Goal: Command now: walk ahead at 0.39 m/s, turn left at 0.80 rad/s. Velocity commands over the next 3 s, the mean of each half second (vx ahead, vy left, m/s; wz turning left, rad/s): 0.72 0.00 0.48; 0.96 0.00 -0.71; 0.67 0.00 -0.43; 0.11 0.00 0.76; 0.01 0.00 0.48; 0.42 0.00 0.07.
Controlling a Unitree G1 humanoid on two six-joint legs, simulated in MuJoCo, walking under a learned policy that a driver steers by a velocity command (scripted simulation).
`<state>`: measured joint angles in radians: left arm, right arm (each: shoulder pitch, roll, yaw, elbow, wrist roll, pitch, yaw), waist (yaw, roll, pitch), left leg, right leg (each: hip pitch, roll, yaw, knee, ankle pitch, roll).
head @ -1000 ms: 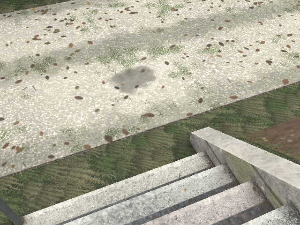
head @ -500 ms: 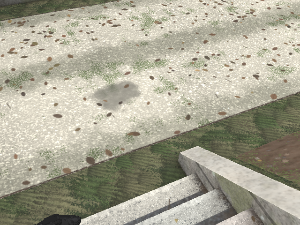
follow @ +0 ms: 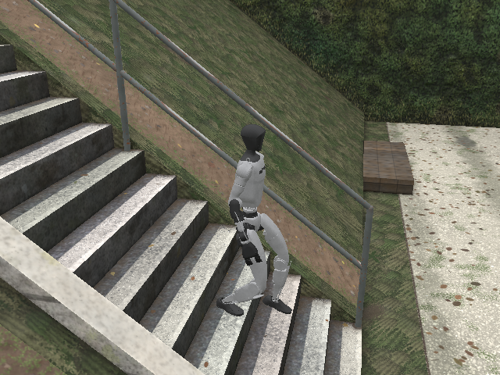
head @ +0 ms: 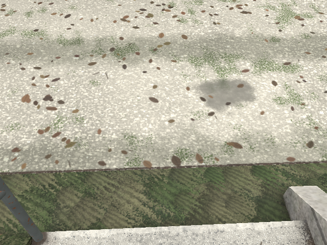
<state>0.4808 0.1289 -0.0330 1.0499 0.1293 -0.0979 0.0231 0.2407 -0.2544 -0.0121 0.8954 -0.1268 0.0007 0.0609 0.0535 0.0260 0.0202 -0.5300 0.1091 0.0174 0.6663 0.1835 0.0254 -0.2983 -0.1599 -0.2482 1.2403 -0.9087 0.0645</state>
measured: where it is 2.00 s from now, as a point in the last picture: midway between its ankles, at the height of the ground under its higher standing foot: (154, 168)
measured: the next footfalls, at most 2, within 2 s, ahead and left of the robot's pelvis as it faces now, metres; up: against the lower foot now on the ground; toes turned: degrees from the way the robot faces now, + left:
left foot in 0.08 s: +0.12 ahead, +0.16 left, -0.19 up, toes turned +7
right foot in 0.60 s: +0.40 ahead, +0.10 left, -0.38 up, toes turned +8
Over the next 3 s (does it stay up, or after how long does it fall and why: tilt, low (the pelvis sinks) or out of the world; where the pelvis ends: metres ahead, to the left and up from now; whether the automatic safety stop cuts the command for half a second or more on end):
stays up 1.36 0.14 -0.65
